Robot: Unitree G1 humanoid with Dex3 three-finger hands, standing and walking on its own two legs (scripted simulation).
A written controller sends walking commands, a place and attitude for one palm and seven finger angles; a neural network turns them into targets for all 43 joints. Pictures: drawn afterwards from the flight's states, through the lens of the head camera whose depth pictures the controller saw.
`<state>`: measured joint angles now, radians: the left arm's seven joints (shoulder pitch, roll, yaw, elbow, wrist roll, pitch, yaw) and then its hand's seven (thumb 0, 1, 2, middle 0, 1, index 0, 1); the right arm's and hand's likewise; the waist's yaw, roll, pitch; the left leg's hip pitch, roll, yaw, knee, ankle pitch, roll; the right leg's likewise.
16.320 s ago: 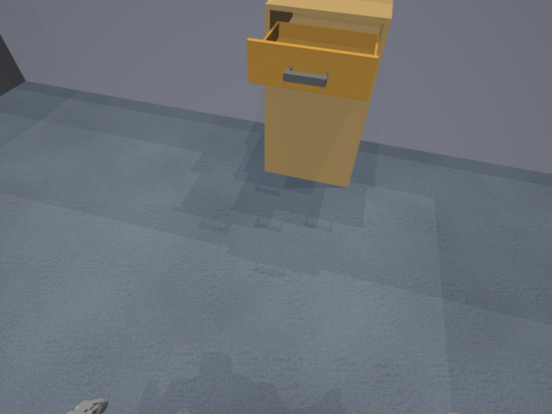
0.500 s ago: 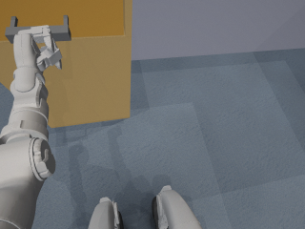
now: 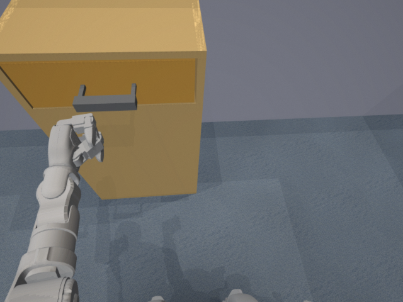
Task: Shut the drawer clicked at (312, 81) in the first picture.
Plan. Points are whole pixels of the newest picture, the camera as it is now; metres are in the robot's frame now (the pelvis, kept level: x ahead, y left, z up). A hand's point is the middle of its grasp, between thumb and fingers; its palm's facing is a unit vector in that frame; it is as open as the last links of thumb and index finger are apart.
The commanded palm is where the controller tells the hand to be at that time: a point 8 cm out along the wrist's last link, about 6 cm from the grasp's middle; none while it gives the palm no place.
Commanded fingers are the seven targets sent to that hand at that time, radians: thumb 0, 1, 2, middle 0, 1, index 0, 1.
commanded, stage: draw the hand back to the body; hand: left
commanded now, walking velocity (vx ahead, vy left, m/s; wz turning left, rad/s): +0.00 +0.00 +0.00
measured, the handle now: (107, 95) +0.57 +0.21 +0.02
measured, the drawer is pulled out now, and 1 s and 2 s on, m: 0.00 0.00 0.00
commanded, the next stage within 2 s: step back with the hand held close in 1.12 s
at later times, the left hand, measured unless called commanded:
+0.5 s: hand (41, 200) +0.27 +0.22 +0.13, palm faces +0.26 -0.93 -0.25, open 3.3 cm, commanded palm +0.22 +0.26 +0.15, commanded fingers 0.00 0.90 0.90 -1.40 -1.60 -1.40 -1.60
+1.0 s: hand out of the picture +0.16 +0.24 +0.21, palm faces +0.44 -0.79 -0.42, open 3.2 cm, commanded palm +0.11 +0.27 +0.22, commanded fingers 0.00 0.90 0.90 -1.40 -1.60 -1.40 -1.60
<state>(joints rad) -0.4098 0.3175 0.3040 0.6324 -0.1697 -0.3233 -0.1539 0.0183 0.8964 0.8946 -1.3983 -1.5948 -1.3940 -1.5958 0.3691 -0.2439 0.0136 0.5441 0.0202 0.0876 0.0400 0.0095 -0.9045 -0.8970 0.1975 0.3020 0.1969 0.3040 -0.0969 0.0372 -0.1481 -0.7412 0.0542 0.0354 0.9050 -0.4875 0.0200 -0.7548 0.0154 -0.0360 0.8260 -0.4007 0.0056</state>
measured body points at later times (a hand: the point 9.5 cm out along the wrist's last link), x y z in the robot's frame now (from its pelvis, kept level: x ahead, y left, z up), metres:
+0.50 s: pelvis -0.01 +0.00 +0.04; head -0.01 -0.01 +0.49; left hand +0.25 +0.27 +0.15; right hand +0.18 -0.22 -0.04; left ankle -0.04 +0.10 -0.69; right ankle -0.01 -0.13 -0.69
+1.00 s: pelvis -0.01 -0.01 +0.05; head -0.03 -0.04 +0.50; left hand +0.13 +0.28 +0.24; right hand +0.19 -0.22 -0.03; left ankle -0.04 +0.10 -0.69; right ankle -0.01 -0.13 -0.69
